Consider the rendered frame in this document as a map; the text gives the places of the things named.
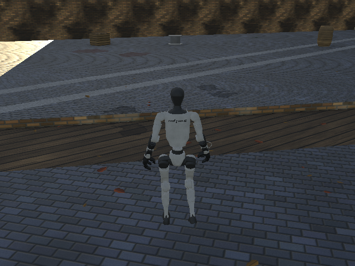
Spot robot left shin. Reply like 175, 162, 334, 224
161, 183, 169, 218

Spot robot right hand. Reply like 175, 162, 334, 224
197, 152, 210, 163

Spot left robot thigh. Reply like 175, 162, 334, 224
158, 154, 170, 192

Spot left robot forearm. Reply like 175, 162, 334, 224
144, 134, 156, 158

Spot robot left hand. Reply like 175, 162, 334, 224
143, 156, 155, 170

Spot right robot forearm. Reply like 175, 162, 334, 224
199, 133, 209, 154

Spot robot right upper arm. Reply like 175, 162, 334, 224
189, 111, 204, 142

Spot robot left upper arm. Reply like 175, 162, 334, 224
151, 111, 166, 143

